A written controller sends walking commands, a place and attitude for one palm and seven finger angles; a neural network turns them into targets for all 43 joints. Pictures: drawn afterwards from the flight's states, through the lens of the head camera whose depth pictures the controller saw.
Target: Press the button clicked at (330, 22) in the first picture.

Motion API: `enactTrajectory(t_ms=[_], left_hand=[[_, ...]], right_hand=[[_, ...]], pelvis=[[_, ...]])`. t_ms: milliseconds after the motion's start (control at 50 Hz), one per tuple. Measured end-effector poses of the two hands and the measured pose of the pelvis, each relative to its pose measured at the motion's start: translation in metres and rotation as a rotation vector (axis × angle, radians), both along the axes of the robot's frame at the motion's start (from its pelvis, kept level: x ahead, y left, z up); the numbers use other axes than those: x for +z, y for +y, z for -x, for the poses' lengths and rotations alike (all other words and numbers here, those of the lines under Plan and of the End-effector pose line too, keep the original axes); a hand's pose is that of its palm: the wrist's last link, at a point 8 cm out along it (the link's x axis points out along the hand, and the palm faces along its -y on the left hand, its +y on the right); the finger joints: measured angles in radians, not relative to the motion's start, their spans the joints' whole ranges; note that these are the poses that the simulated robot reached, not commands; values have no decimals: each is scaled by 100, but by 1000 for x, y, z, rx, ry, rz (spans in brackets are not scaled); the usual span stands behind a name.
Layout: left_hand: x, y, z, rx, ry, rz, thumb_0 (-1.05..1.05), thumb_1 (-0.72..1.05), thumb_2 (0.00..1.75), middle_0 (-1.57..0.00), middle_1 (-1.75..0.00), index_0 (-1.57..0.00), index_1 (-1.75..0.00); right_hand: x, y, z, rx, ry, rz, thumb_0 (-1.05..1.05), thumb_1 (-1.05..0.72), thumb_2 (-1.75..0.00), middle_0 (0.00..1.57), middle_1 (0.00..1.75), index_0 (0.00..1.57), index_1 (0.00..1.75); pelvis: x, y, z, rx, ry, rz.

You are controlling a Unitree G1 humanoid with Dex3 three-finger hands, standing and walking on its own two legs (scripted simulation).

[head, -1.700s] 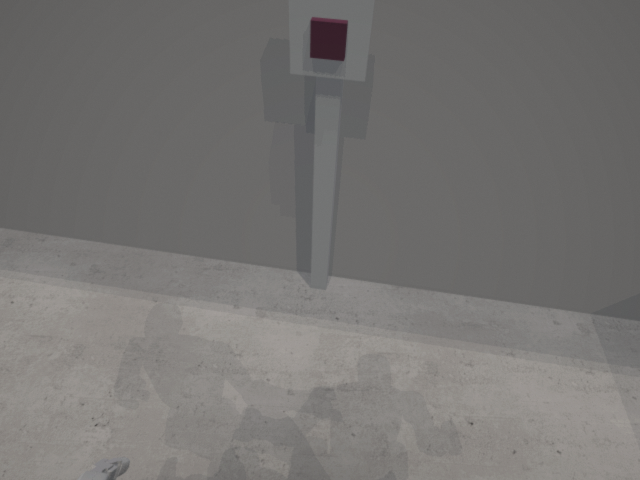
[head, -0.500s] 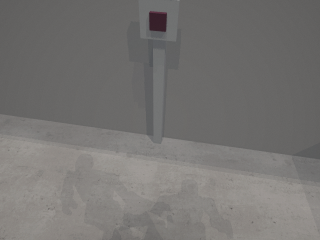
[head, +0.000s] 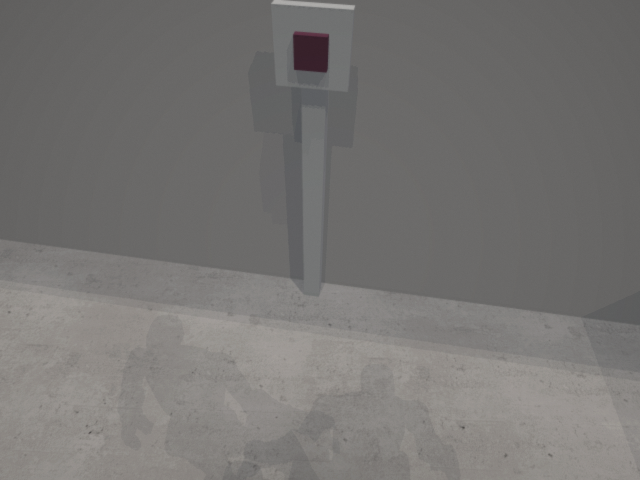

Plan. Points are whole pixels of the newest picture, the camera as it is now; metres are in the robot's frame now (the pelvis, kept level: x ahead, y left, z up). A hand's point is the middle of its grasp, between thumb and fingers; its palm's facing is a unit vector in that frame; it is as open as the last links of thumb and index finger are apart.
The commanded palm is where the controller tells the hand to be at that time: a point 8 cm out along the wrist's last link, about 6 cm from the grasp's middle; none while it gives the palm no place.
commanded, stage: take the last steps up to it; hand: left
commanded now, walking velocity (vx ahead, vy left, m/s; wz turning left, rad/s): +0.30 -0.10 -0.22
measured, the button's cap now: (311, 51) +0.90 +0.08 +0.16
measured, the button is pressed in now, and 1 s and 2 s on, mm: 0 0 0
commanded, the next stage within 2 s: come to a stop and stand still in 0.96 s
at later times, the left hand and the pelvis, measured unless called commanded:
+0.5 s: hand out of the picture +0.02 +0.10 -0.16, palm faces +0.03 -0.99 -0.13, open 7.4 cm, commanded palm none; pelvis +0.14 -0.04 -0.01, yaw -4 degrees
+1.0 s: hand (255, 331) +0.41 +0.15 -0.17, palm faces -0.09 -0.98 -0.19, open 7.3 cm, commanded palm none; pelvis +0.33 -0.03 +0.00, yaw -7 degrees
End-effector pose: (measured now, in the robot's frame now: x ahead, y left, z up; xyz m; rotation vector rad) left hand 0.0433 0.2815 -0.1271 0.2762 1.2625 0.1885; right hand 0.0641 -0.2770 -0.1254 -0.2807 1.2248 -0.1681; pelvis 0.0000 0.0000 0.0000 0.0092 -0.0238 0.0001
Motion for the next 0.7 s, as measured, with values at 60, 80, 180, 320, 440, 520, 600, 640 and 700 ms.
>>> enactTrajectory(t_ms=[60, 80, 180, 320, 440, 520, 600, 640, 700], left_hand=[[-8, -15, 5, -4, 45, 32, 1, 90, 90, -19, -30, -20, -30], [-11, -21, 6, -6, 63, 41, 1, 90, 90, -19, -30, -20, -30], [-20, -60, 3, -3, 122, 79, 1, 90, 90, -19, -30, -20, -30], [-14, -106, 22, 95, 181, 125, 0, 90, 90, -20, -30, -20, -30], [-7, -129, 35, 116, 348, 169, 0, 90, 90, -20, -30, -21, -30], [-10, -130, 20, 140, 400, 185, 0, 90, 90, -20, -30, -21, -30], [-25, -119, -13, 153, 417, 193, 0, 90, 90, -20, -30, -21, -30], [-36, -109, -38, 143, 414, 196, 1, 90, 90, -20, -30, -21, -30], [-42, -93, -96, 96, 341, 182, 1, 90, 90, -20, -30, -21, -30]], right_hand=[[-10, 8, 7, -33, 18, -40, 0, -91, -90, 20, 30, 20, 30], [-13, 9, 10, -48, 26, -54, 0, -91, -90, 20, 30, 20, 30], [-34, 6, 31, -122, 103, -106, 0, -91, -90, 20, 30, 20, 30], [-28, -1, 7, -121, 195, -126, 0, -91, -90, 20, 30, 20, 30], [-24, 2, -74, -130, 72, -141, 0, -91, -90, 20, 30, 20, 30], [-24, 15, -139, -99, 1, -152, 0, -91, -90, 20, 30, 20, 30], [-28, 32, -204, -69, -77, -147, 0, -91, -90, 20, 30, 20, 30], [-32, 39, -226, -75, -120, -135, 0, -91, -90, 20, 30, 20, 30], [-28, 45, -233, -117, -122, -134, 0, -91, -90, 20, 30, 20, 30]], pelvis=[[-3, -5, -12, -21, 6, -9], [-5, -8, -16, -32, 7, -13], [-13, -29, -40, -49, 3, -3], [-5, -44, -79, -50, 12, -9], [-3, -43, -117, -68, 25, 3], [-8, -37, -150, -73, 28, 16], [-21, -26, -190, -73, 22, 23], [-29, -19, -209, -80, 15, 24], [-25, -15, -231, -105, -1, 8]])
